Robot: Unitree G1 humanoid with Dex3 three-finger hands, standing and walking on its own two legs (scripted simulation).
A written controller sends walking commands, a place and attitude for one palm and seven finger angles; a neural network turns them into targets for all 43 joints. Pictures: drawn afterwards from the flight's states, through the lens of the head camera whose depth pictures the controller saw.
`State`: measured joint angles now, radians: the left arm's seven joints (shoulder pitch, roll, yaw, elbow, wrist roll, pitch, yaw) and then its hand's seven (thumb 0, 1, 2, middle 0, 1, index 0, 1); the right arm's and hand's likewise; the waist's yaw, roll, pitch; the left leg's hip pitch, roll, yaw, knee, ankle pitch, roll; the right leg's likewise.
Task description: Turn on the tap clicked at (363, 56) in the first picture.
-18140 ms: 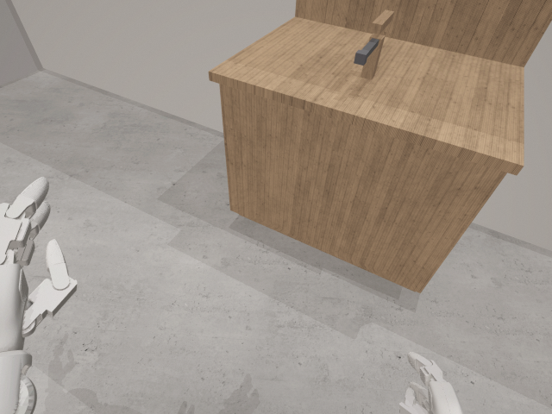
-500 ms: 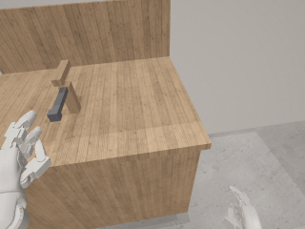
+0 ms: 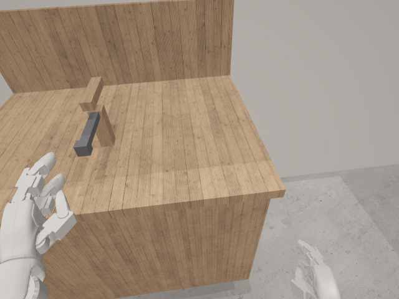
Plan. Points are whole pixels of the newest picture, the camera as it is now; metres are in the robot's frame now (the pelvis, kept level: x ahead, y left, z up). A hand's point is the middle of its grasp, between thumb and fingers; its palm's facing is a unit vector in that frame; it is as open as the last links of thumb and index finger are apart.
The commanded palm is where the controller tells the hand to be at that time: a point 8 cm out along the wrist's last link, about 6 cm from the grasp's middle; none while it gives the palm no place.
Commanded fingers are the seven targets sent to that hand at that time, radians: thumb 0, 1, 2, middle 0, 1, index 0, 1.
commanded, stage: turn the palm inward beside the body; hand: left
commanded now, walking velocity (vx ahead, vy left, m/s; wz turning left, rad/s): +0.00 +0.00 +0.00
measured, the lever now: (83, 148) +0.37 +0.32 +0.13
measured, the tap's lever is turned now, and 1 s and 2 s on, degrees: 0 0 0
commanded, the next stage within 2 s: reach beside the lever's end, fingers flat in 0.46 s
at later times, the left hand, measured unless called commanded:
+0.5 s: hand (74, 218) +0.18 +0.22 +0.17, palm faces +0.44 -0.89 -0.14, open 7.4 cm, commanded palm +0.12 +0.26 +0.18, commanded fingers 0.00 0.90 0.90 -0.20 -0.30 -0.20 -0.30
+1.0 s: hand (72, 199) +0.21 +0.25 +0.16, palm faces +0.48 -0.87 -0.14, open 7.4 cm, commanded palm +0.17 +0.30 +0.16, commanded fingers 0.00 0.90 0.90 -0.20 -0.29 -0.20 -0.29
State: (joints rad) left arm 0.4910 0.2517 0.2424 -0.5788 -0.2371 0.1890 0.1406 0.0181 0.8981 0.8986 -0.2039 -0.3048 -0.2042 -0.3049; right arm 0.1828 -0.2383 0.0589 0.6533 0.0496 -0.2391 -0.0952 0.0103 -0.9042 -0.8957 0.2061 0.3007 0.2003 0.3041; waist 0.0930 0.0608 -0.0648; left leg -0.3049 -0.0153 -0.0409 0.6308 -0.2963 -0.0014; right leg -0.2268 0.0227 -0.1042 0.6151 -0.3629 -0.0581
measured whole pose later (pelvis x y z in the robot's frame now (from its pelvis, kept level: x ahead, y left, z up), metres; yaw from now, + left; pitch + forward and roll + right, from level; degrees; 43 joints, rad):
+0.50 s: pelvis +0.00 -0.01 +0.00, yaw +0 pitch -3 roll +0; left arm 0.48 0.24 0.25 -0.58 -0.25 0.21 0.15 0.02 0.90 0.90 -0.20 -0.30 -0.20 -0.30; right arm 0.18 -0.24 0.06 0.66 0.05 -0.24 -0.10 0.01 -0.90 -0.90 0.21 0.30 0.20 0.30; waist 0.09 0.07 -0.06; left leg -0.28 -0.01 -0.05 0.61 -0.28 -0.01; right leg -0.21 0.03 -0.11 0.60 -0.35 -0.07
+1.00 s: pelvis +0.00 -0.02 +0.00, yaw -1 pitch -2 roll +0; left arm 0.33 0.29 0.36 -0.35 -0.28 0.19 0.10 0.02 0.90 0.90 -0.20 -0.30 -0.20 -0.30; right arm 0.19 -0.25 0.04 0.69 0.06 -0.24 -0.11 0.01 -0.90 -0.90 0.21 0.30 0.20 0.30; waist 0.07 0.07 -0.05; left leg -0.28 0.01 -0.04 0.58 -0.28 -0.02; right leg -0.21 0.05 -0.10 0.57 -0.34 -0.08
